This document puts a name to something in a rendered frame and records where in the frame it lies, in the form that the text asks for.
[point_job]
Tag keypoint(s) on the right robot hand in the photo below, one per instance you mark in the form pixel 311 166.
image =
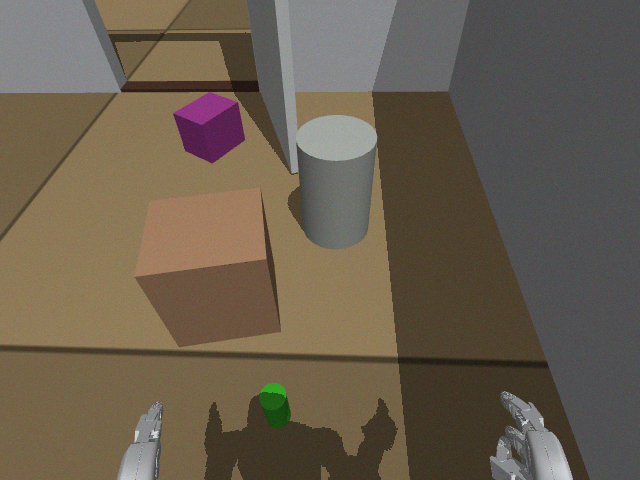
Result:
pixel 541 453

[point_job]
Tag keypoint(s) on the left robot hand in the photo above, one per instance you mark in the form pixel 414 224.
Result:
pixel 141 459

